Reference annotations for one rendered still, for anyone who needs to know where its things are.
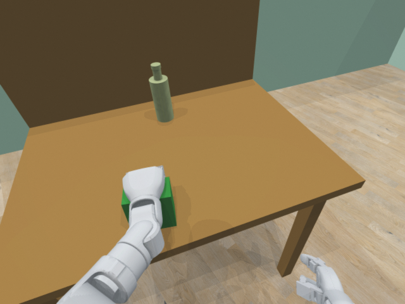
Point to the sponge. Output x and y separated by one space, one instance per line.
167 206

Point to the left robot hand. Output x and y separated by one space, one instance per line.
144 181

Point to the robot left forearm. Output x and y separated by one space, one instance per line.
116 274

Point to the robot left upper arm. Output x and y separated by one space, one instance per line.
88 294

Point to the robot right forearm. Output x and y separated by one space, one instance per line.
334 296

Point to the table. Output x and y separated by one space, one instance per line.
78 73

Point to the right robot hand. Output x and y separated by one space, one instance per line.
326 279

